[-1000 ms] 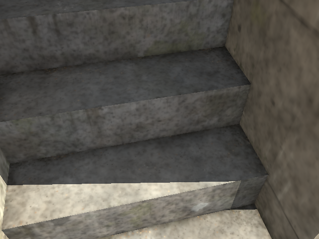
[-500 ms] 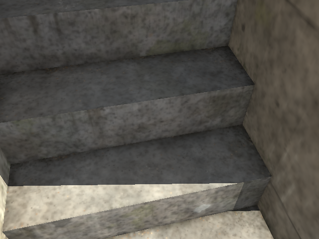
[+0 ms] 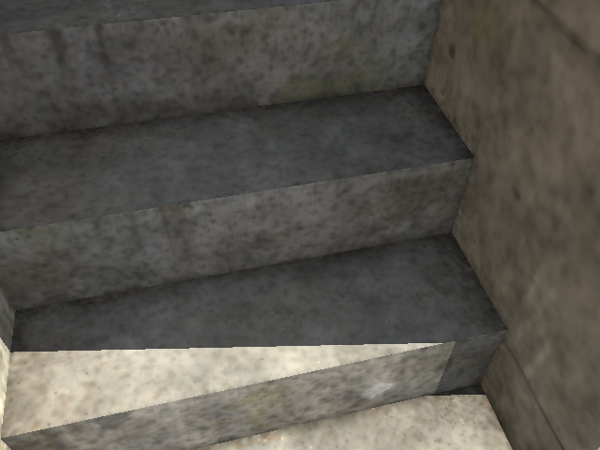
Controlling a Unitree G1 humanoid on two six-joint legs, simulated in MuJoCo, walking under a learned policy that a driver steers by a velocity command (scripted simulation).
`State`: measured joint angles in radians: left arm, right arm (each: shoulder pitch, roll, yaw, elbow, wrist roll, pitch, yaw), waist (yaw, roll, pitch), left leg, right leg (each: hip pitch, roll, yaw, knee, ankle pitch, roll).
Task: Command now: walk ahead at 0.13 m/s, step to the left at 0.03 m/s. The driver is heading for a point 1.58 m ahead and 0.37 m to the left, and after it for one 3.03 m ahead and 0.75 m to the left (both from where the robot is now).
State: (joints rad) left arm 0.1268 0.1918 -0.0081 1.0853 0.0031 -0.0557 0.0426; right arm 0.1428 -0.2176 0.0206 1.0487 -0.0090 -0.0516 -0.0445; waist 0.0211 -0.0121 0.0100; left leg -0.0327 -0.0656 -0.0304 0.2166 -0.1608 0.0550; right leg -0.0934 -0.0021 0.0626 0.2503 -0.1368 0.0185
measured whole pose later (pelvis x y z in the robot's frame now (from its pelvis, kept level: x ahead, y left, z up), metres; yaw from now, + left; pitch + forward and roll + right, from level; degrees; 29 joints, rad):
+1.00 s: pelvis +0.00 +0.00 +0.00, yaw +0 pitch -1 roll +0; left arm 0.13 0.19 0.00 1.08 0.01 -0.06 0.04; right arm 0.16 -0.22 0.01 1.06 0.00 -0.05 -0.05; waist 0.03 -0.01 0.01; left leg -0.03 -0.06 -0.03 0.21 -0.15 0.05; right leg -0.09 -0.01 0.06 0.25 -0.13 0.02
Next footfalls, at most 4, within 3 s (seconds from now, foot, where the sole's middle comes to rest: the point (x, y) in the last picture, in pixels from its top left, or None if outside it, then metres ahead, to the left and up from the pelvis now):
none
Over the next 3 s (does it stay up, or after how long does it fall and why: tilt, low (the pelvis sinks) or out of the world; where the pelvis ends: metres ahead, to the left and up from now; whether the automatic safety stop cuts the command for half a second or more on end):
stays up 0.00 0.00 0.00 its command is cut before an obstacle from the start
